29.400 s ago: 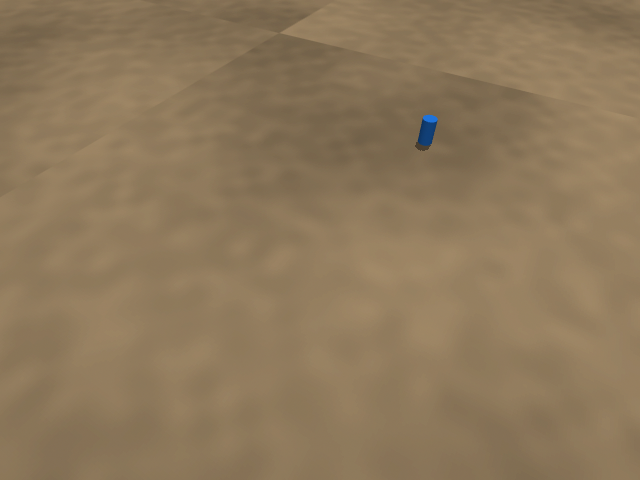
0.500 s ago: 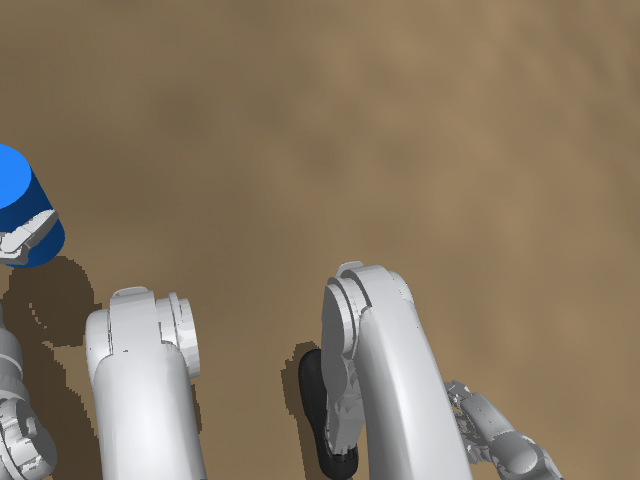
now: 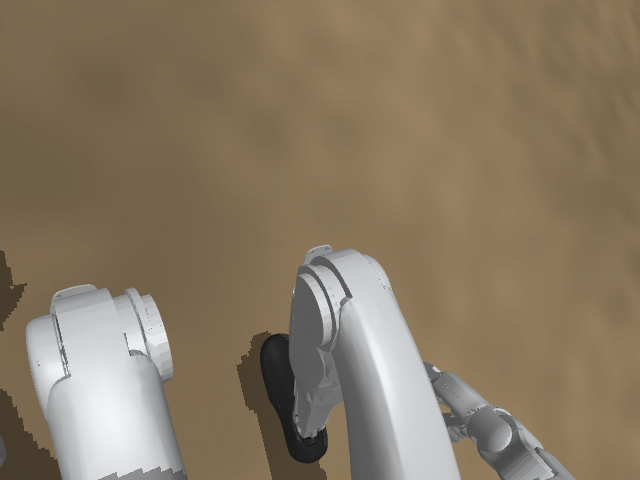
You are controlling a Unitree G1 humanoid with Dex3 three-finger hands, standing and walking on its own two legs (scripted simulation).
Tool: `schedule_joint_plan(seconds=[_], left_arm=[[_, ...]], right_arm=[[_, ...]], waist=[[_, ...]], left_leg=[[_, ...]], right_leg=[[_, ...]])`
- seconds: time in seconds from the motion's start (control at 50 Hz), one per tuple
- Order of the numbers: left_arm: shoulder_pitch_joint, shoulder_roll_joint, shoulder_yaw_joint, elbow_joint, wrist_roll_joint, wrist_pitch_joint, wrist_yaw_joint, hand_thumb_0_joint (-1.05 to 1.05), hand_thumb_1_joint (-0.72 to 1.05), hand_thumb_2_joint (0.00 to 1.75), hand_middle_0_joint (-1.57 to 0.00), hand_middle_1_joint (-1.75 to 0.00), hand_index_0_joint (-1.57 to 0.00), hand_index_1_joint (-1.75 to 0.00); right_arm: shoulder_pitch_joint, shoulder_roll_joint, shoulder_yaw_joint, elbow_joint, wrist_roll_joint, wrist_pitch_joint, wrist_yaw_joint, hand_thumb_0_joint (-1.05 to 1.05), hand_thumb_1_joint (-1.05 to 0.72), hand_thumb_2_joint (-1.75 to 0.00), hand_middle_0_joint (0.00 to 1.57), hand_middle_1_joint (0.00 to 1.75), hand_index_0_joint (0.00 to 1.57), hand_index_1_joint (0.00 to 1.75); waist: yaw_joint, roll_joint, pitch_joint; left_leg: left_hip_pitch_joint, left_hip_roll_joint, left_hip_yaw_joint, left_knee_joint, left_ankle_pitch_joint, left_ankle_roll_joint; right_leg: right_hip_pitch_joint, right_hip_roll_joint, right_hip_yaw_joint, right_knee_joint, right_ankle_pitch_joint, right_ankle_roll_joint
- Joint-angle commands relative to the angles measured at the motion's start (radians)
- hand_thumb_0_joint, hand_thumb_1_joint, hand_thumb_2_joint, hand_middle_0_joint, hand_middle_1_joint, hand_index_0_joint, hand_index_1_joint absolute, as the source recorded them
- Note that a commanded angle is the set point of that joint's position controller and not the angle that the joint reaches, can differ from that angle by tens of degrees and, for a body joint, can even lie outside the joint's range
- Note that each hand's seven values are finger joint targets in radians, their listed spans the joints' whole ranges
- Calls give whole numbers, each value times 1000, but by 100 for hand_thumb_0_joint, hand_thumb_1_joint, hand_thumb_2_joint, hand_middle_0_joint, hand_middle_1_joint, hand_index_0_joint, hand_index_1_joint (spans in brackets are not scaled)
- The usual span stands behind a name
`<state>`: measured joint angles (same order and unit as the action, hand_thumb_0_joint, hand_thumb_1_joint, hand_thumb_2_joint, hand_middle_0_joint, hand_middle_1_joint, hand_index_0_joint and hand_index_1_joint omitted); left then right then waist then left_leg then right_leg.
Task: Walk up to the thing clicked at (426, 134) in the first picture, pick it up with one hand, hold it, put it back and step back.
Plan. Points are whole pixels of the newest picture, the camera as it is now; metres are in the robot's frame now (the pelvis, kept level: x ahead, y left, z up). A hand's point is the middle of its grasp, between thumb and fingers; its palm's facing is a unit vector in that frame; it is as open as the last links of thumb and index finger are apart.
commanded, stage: lower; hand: left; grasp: from the side
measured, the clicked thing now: out of the picture +0.42 +0.31 -0.17
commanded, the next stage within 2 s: loosen in 0.68 s
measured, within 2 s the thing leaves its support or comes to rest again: rests again in 1.66 s
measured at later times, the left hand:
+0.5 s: hand out of the picture +0.43 +0.32 -0.17, palm faces +0.46 -0.89 +0.00, open 10.9 cm
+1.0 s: hand out of the picture +0.43 +0.32 -0.18, palm faces +0.47 -0.88 +0.01, open 11.0 cm
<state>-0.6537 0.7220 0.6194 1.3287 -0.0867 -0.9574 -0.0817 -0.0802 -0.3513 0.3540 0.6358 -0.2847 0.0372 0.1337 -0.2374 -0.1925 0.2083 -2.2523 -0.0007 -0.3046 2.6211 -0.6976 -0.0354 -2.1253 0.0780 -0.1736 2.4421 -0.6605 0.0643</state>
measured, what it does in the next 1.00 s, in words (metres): stands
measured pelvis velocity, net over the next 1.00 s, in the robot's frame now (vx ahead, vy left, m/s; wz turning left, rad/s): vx -0.01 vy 0.02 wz -0.07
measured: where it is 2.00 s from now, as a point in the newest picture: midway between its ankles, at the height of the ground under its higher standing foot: (219, 455)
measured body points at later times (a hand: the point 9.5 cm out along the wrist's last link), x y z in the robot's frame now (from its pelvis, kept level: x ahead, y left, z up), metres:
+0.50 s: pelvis -0.01 +0.01 +0.00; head +0.22 +0.18 +0.33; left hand +0.40 +0.36 -0.17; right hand +0.15 -0.25 -0.04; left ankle +0.08 +0.13 -0.25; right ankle +0.12 -0.12 -0.25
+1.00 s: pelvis -0.01 +0.02 +0.00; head +0.22 +0.21 +0.33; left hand +0.40 +0.36 -0.17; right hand +0.15 -0.23 -0.03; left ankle +0.08 +0.13 -0.25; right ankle +0.12 -0.12 -0.25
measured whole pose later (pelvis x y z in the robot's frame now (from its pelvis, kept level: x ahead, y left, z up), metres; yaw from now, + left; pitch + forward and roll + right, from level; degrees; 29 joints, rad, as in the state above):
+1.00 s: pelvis -0.01 +0.02 +0.00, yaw -4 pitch +11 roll -19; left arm -0.67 0.87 0.57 1.49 -0.07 -1.10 0.06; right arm -0.17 -0.37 0.52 0.55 -0.36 0.04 0.14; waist -0.24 -0.28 0.30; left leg -2.21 0.02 -0.39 2.67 -0.71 0.00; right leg -2.04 0.12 -0.24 2.40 -0.63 0.07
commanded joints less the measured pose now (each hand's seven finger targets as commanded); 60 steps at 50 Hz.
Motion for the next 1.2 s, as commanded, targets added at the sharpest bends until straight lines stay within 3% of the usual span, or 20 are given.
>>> schedule_joint_plan(seconds=[0.0, 0.06, 0.08, 0.2, 0.26, 0.3, 0.38, 0.52, 0.58, 0.76, 0.78, 0.92, 1.0, 1.18], left_arm=[[-244, 270, 10, -178, -2, -117, 9, 0, 10, 108, -113, -124, -115, -123], [-258, 254, -7, -164, -6, -127, 19, 0, 13, 109, -112, -125, -114, -123], [-251, 283, 4, -152, -3, -129, 25, 0, 14, 108, -112, -124, -115, -123], [-284, 295, -7, -127, -4, -156, 57, 0, 14, 111, -114, -126, -116, -125], [-261, 320, -3, -96, 6, -167, 69, 0, 15, 111, -113, -126, -115, -125], [-256, 326, -11, -77, 16, -174, 77, 0, 16, 113, -112, -127, -115, -125], [-264, 357, 6, -72, 8, -189, 92, 0, 15, 112, -113, -125, -115, -125], [-254, 347, -24, -64, 29, -200, 108, 0, 18, 114, -114, -127, -116, -126], [-242, 347, -18, -51, 27, -199, 117, 0, 18, 115, -114, -128, -116, -127], [-269, 349, -45, -11, 21, -214, 132, 0, 17, 115, -115, -126, -116, -126], [-267, 339, -53, -10, 24, -216, 131, 0, 17, 109, -120, -125, -122, -124], [-278, 348, -56, -9, 22, -229, 137, 0, -13, 53, -84, -76, -87, -73], [-283, 352, -65, -8, 23, -229, 134, 0, -44, 30, -52, -44, -55, -43], [-218, 327, -59, 36, 23, -204, 131, 0, -61, 9, -27, -17, -27, -17]], right_arm=[[55, -340, -82, -28, -21, 6, -18, 0, -93, -91, 20, 30, 20, 30], [47, -345, -66, -34, -28, 7, -14, 0, -93, -91, 20, 30, 20, 30], [39, -346, -61, -35, -28, 6, -14, 0, -93, -91, 20, 30, 20, 30], [26, -358, -33, -43, -46, 3, -12, 0, -92, -90, 20, 30, 20, 30], [3, -359, -20, -53, -52, 6, -12, 0, -91, -90, 20, 30, 20, 30], [-2, -362, -10, -53, -58, 6, -11, 0, -91, -90, 20, 30, 20, 30], [-16, -368, 3, -63, -63, 7, -12, 0, -91, -90, 20, 30, 20, 30], [-32, -380, 14, -65, -72, 9, -10, 0, -91, -90, 20, 30, 20, 30], [-36, -379, 22, -73, -75, 10, -9, 0, -90, -90, 20, 30, 20, 30], [-53, -382, 36, -81, -78, 11, -10, 0, -90, -90, 20, 30, 20, 30], [-56, -384, 36, -79, -79, 9, -11, 0, -90, -90, 20, 30, 20, 30], [-54, -381, 45, -85, -84, 12, -10, 0, -92, -89, 20, 30, 20, 30], [-66, -380, 46, -87, -83, 11, -11, 0, -92, -90, 20, 30, 20, 30], [-66, -383, 43, -103, -77, 19, -8, 0, -92, -90, 20, 30, 20, 30]], waist=[[-51, 544, -632], [-76, 530, -620], [-68, 526, -596], [-102, 509, -587], [-92, 503, -561], [-101, 513, -549], [-101, 501, -537], [-120, 544, -506], [-119, 534, -495], [-135, 490, -447], [-141, 495, -441], [-143, 499, -449], [-141, 488, -427], [-128, 489, -408]], left_leg=[[482, 61, 92, -324, 174, -3], [477, 63, 80, -314, 177, -2], [443, 61, 82, -311, 162, 2], [452, 67, 62, -292, 156, 6], [441, 69, 55, -294, 137, 5], [443, 71, 50, -294, 142, 4], [427, 72, 49, -286, 129, 8], [481, 86, 10, -309, 159, -8], [479, 88, 5, -312, 164, -7], [431, 90, -5, -303, 94, 4], [444, 93, -14, -309, 95, 1], [454, 94, -17, -305, 108, 1], [428, 93, -12, -302, 82, 6], [431, 95, -26, -329, 87, 0]], right_leg=[[286, 14, -112, -175, 216, -83], [296, 17, -123, -175, 226, -79], [297, 19, -123, -177, 216, -81], [322, 27, -138, -182, 227, -70], [318, 32, -146, -183, 210, -70], [321, 33, -150, -178, 216, -70], [330, 40, -155, -187, 208, -68], [301, 41, -178, -158, 233, -70], [309, 43, -183, -164, 235, -67], [293, 50, -190, -181, 193, -64], [290, 50, -194, -177, 196, -62], [302, 55, -195, -181, 208, -61], [286, 56, -191, -189, 188, -64], [279, 54, -204, -180, 184, -67]])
